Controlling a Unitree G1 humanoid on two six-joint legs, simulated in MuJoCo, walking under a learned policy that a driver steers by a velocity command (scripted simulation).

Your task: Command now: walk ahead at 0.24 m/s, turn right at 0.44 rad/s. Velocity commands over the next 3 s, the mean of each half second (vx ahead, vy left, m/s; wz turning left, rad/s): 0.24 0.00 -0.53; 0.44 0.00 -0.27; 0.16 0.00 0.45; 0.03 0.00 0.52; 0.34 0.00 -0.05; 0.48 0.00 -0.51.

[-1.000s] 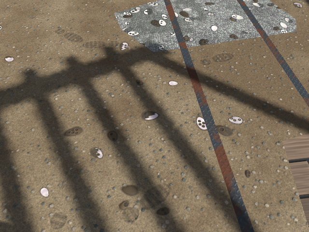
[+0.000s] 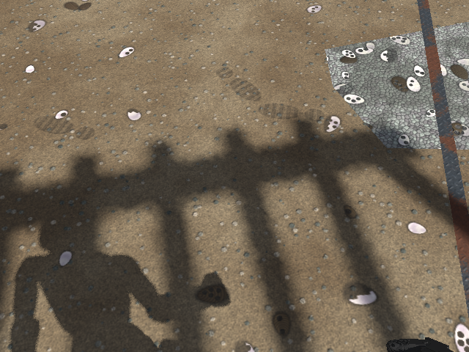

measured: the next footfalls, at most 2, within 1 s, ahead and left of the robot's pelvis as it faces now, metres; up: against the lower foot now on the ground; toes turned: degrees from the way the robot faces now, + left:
left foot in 0.08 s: +0.20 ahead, +0.11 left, +0.00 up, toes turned -6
right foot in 0.56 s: +0.12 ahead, -0.11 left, +0.00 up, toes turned -25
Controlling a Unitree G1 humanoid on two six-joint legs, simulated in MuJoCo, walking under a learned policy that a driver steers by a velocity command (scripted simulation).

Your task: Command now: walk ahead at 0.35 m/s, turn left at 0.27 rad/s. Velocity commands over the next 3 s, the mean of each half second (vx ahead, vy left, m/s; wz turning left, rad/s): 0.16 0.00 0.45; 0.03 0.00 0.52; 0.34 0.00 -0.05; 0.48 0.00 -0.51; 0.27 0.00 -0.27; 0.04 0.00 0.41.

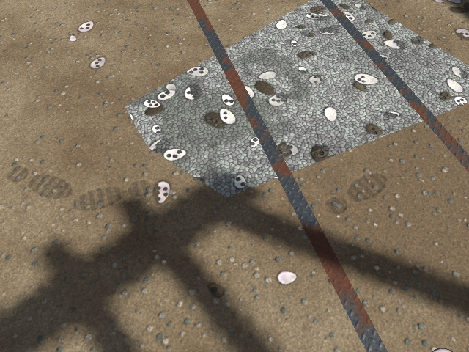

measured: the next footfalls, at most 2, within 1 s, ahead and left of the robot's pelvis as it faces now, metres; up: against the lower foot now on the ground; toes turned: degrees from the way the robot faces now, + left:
left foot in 0.02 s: +0.19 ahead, +0.08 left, +0.00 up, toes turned +4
right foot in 0.62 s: +0.27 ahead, -0.09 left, +0.00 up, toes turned +27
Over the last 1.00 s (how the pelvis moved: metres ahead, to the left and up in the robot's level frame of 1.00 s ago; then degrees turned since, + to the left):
0.31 -0.09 -0.02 -25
